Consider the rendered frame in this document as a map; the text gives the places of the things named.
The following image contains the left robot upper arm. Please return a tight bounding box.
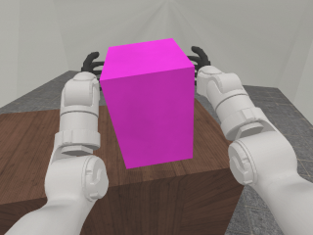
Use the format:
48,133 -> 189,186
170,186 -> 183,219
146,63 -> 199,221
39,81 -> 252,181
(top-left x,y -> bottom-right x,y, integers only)
5,155 -> 109,235

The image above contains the robot right hand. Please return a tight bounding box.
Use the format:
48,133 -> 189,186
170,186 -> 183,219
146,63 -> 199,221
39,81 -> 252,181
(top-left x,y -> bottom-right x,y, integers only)
187,46 -> 211,86

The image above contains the carton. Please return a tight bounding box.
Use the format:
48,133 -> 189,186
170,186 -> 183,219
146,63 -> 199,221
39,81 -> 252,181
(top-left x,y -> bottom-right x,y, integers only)
99,38 -> 195,169

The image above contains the left robot forearm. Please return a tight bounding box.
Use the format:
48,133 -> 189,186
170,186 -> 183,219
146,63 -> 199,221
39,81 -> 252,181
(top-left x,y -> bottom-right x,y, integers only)
44,71 -> 101,197

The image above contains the right robot upper arm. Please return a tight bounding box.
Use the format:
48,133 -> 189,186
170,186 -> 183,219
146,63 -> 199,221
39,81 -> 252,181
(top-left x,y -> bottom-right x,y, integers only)
228,130 -> 313,235

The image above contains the robot left hand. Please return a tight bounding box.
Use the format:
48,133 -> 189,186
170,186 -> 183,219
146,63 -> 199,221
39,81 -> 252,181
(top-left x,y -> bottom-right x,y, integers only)
80,52 -> 105,91

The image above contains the pedestal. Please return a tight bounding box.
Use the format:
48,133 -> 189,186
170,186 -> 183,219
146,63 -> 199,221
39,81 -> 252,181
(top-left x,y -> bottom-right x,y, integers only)
0,98 -> 245,235

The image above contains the right robot forearm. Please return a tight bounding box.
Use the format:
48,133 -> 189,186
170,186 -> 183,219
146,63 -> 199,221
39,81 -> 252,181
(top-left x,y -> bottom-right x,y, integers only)
197,66 -> 297,168

